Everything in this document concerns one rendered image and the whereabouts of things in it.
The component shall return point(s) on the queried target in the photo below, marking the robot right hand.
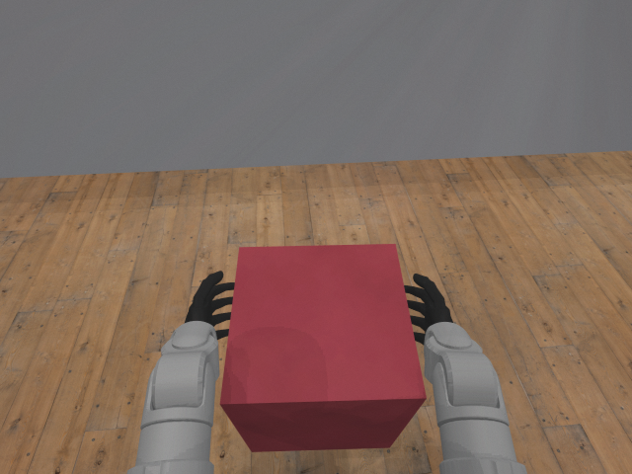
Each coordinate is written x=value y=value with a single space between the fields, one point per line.
x=433 y=308

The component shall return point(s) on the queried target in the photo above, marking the carton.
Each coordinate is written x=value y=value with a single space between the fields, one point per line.
x=321 y=352

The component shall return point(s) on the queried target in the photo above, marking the robot left forearm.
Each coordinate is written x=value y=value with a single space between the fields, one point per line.
x=179 y=405

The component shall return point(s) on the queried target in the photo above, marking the robot right forearm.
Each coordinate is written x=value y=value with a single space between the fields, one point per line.
x=469 y=405

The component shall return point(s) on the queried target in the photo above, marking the robot left hand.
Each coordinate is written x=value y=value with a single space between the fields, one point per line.
x=203 y=306

